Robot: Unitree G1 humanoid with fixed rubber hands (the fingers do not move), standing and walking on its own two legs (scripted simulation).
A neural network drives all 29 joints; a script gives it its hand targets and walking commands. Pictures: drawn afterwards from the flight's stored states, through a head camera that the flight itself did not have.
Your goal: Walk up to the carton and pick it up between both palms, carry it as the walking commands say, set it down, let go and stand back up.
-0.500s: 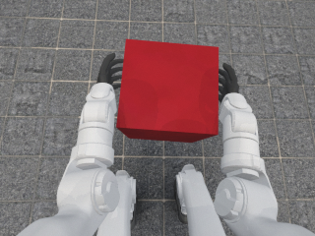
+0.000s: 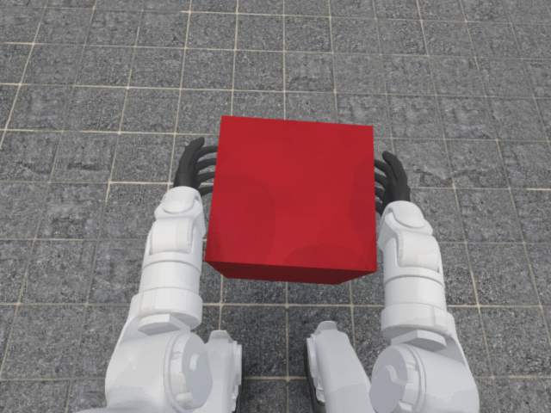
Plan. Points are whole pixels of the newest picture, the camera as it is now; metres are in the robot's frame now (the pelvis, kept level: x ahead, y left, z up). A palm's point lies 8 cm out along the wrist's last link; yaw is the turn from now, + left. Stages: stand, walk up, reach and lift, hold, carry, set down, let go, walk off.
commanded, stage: reach and lift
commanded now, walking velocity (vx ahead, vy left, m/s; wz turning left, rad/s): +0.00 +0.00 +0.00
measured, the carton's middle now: (288, 214) +0.42 -0.04 -0.11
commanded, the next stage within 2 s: none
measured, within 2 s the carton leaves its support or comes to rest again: neither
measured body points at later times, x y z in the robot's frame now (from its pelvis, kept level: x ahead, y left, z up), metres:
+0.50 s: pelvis +0.02 +0.00 +0.06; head +0.15 +0.00 +0.49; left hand +0.43 +0.11 +0.03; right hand +0.39 -0.19 +0.03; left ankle +0.06 +0.11 -0.61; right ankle +0.07 -0.14 -0.61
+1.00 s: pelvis +0.03 +0.00 +0.11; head +0.10 +0.00 +0.56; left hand +0.41 +0.11 +0.10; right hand +0.37 -0.19 +0.10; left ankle +0.06 +0.11 -0.61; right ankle +0.07 -0.14 -0.61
